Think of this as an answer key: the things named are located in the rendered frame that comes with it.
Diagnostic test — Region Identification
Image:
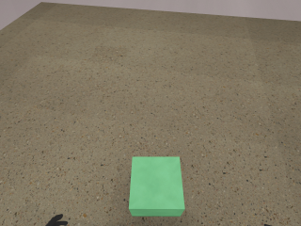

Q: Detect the carton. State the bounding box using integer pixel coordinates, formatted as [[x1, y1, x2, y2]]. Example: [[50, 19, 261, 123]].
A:
[[129, 156, 185, 217]]

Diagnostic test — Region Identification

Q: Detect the left robot hand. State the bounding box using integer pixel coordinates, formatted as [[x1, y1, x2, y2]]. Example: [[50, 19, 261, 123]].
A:
[[45, 214, 68, 226]]

